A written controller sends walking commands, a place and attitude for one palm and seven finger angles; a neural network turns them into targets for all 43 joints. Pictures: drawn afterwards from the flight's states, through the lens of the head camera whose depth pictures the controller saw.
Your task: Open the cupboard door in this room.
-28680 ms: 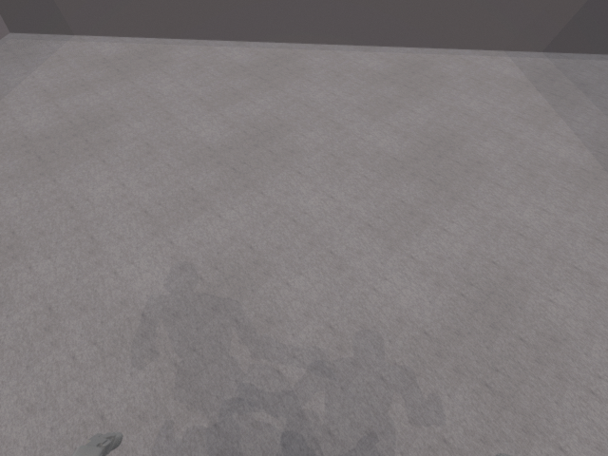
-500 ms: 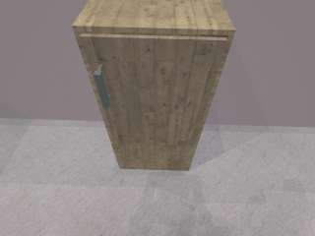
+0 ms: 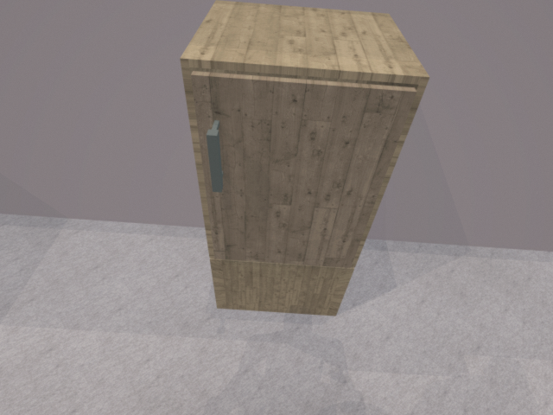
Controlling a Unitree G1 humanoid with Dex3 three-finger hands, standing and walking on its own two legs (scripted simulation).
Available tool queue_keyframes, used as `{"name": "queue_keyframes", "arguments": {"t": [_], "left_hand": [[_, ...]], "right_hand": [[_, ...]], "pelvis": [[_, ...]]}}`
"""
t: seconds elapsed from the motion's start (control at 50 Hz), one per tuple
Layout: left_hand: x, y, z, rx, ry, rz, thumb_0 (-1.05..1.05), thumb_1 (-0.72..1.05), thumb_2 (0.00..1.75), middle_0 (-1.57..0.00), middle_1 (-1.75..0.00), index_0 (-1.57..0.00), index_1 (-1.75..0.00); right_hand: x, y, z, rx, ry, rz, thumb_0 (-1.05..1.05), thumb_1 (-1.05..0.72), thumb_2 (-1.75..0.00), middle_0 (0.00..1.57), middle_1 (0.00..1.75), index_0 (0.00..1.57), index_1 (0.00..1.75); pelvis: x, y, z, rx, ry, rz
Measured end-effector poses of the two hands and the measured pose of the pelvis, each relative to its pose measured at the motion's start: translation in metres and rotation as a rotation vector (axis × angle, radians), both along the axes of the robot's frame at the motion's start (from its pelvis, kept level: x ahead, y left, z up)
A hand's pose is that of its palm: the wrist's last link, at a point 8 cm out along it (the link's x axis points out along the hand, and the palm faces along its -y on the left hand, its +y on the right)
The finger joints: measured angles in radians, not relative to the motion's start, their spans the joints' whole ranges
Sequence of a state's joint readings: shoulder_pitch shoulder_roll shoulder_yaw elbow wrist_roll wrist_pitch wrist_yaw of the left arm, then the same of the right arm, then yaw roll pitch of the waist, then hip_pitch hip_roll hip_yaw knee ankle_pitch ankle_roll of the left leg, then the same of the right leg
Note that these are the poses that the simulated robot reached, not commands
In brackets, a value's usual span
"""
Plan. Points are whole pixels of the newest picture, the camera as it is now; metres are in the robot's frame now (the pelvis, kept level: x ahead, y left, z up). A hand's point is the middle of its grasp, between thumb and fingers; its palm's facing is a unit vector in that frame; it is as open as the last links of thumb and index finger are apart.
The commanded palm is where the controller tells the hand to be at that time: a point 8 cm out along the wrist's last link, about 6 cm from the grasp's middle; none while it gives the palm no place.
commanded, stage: shuffle to correct the standing spot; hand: left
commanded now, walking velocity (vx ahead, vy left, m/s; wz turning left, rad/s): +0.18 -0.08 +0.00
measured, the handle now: (217, 157) +0.61 +0.18 +0.02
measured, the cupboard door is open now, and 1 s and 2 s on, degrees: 0 0 0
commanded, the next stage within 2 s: come to a stop and stand still in 0.68 s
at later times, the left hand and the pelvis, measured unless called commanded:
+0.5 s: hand out of the picture -0.03 +0.14 -0.18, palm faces +0.06 -0.99 -0.09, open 7.4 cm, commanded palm none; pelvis +0.01 -0.01 +0.00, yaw +0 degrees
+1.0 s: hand out of the picture +0.09 +0.08 -0.17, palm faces +0.05 -0.99 -0.14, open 7.3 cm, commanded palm none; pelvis +0.10 -0.07 +0.01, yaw -1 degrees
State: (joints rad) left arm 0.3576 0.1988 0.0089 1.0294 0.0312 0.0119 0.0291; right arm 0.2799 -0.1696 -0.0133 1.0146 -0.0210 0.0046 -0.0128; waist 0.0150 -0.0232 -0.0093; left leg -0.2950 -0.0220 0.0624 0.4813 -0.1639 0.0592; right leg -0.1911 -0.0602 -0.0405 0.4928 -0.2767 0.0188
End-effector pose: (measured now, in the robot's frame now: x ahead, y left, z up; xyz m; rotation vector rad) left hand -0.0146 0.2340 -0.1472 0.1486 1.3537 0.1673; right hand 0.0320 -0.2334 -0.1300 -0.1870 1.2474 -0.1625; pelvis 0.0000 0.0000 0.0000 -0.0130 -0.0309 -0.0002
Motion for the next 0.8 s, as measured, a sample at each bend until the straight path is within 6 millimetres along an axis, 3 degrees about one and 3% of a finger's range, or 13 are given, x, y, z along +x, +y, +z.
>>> {"name": "queue_keyframes", "arguments": {"t": [0.18, 0.28, 0.36, 0.42, 0.54, 0.6, 0.72, 0.8], "left_hand": [[-0.060, -0.023, 0.007, -0.027, 0.116, 0.064, 0.01, 0.91, 0.90, -0.19, -0.29, -0.20, -0.30], [-0.092, -0.042, 0.003, -0.062, 0.185, 0.130, 0.01, 0.91, 0.90, -0.19, -0.29, -0.20, -0.30], [-0.092, -0.049, -0.011, -0.108, 0.219, 0.115, 0.01, 0.91, 0.90, -0.19, -0.29, -0.20, -0.30], [-0.071, -0.049, -0.017, -0.130, 0.203, 0.080, 0.01, 0.91, 0.90, -0.19, -0.29, -0.20, -0.30], [0.011, -0.046, -0.002, -0.105, 0.031, 0.020, 0.01, 0.91, 0.90, -0.19, -0.29, -0.20, -0.30], [0.039, -0.038, 0.006, -0.052, 0.005, -0.012, 0.04, 0.95, 0.90, -0.20, -0.29, -0.20, -0.30], [0.099, -0.048, 0.013, 0.014, -0.078, -0.063, 0.03, 0.94, 0.90, -0.19, -0.29, -0.20, -0.30], [0.118, -0.067, 0.013, 0.019, -0.134, -0.025, 0.02, 0.93, 0.90, -0.19, -0.29, -0.20, -0.30]], "right_hand": [[-0.043, -0.009, -0.003, 0.018, 0.131, -0.017, 0.01, -0.91, -0.90, 0.20, 0.30, 0.20, 0.30], [-0.041, -0.013, -0.002, 0.011, 0.136, -0.016, 0.01, -0.91, -0.90, 0.20, 0.30, 0.20, 0.30], [-0.033, -0.007, -0.005, -0.004, 0.076, -0.029, 0.01, -0.91, -0.90, 0.20, 0.30, 0.20, 0.30], [-0.035, 0.002, -0.007, -0.002, 0.066, -0.047, 0.01, -0.91, -0.90, 0.20, 0.30, 0.20, 0.30], [-0.051, 0.015, -0.001, 0.056, 0.129, -0.078, 0.00, -0.91, -0.90, 0.20, 0.30, 0.20, 0.30], [-0.053, 0.014, -0.001, 0.085, 0.151, -0.100, 0.00, -0.91, -0.90, 0.20, 0.30, 0.20, 0.30], [-0.050, -0.006, -0.018, 0.130, 0.206, -0.142, 0.00, -0.91, -0.90, 0.20, 0.30, 0.20, 0.30], [-0.031, -0.028, -0.024, 0.130, 0.249, -0.101, 0.01, -0.91, -0.90, 0.20, 0.30, 0.20, 0.30]], "pelvis": [[-0.008, -0.012, 0.005, 0.002, 0.013, 0.022], [-0.007, -0.015, 0.003, 0.006, 0.019, 0.026], [0.000, -0.008, -0.006, -0.006, 0.022, 0.021], [0.002, -0.007, -0.009, 0.011, 0.017, 0.004], [0.016, -0.014, 0.006, 0.013, 0.033, -0.002], [0.025, -0.023, 0.008, 0.016, 0.037, -0.015], [0.048, -0.050, -0.001, 0.039, 0.043, -0.026], [0.063, -0.063, -0.004, 0.022, 0.034, -0.005]]}}
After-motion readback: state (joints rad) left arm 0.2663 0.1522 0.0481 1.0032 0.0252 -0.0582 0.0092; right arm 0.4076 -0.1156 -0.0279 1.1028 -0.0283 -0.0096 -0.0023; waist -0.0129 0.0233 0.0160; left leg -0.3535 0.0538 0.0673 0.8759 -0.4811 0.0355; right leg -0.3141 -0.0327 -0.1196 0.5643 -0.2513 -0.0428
